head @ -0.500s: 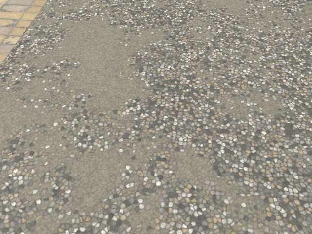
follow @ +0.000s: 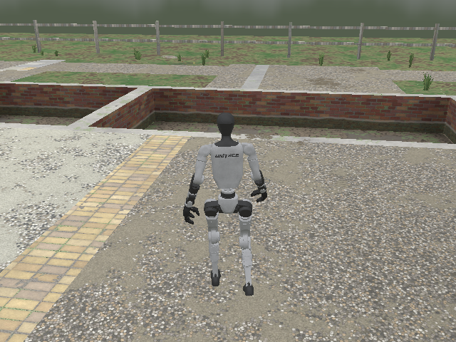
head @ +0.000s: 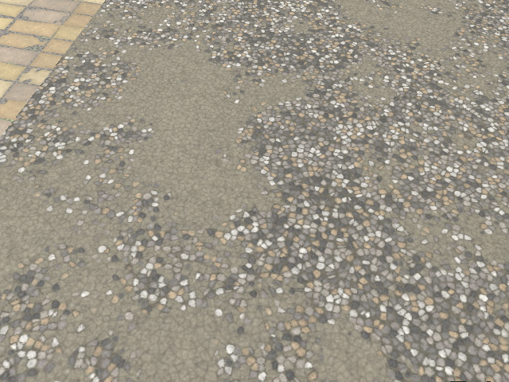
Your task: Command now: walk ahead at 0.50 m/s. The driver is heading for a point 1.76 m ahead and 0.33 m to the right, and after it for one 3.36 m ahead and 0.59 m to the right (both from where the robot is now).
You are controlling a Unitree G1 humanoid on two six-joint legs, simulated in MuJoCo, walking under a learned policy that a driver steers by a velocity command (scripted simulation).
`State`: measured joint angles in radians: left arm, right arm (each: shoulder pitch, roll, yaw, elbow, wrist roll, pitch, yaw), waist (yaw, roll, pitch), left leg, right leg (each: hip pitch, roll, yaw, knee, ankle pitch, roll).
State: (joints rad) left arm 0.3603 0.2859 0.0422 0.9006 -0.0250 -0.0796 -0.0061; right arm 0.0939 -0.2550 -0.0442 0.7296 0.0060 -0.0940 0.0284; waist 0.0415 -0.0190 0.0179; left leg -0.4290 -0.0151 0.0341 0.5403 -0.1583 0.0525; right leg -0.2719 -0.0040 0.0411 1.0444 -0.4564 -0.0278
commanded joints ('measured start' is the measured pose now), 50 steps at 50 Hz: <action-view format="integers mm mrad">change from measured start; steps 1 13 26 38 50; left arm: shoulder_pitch -90 -313 53 -66 -8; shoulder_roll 121 30 164 122 139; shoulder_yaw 27 13 57 43 49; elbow -111 -177 -114 -77 -10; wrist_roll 6 18 15 23 8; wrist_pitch -34 -2 -11 -20 28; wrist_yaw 3 -6 -23 -1 19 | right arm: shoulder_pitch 158 250 303 37 168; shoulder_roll -127 -168 -150 -69 -183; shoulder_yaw -37 -44 -24 -24 -65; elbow -1 96 117 51 69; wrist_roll -7 5 24 -3 4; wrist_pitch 2 -4 -13 19 -6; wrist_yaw -1 -26 -22 -28 3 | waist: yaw -88 -95 69 -21 -141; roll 77 72 -164 -41 -42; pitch -83 24 -305 12 -146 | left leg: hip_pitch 429 306 -328 -248 266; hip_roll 292 199 22 150 39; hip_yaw -415 -120 -155 -75 -3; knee -288 -418 765 234 -50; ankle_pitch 6 178 -403 201 111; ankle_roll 191 153 -13 -60 64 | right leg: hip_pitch -463 -388 609 124 251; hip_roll -106 -106 -367 -185 -177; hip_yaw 27 -17 587 46 -34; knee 151 -378 -722 -931 -465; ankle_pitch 103 557 145 505 857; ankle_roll -9 35 -264 -184 -86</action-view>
